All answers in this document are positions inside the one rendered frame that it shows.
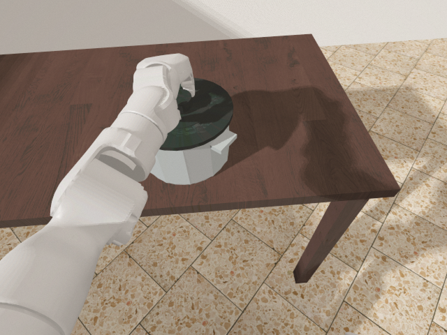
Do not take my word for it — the left robot forearm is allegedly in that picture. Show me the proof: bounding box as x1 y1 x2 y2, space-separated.
50 61 180 217

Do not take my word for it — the robot left upper arm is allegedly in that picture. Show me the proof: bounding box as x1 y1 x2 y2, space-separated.
0 158 148 335

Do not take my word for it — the table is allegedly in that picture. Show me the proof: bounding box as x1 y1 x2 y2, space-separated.
0 34 401 283

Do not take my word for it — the lid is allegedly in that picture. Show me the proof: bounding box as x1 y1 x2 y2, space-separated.
160 78 233 151

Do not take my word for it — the robot left hand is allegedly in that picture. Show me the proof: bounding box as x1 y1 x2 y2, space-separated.
136 53 195 120

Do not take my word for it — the knob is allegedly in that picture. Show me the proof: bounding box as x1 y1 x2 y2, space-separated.
176 89 193 114

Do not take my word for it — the pot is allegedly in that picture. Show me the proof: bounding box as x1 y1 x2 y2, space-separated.
150 126 237 185

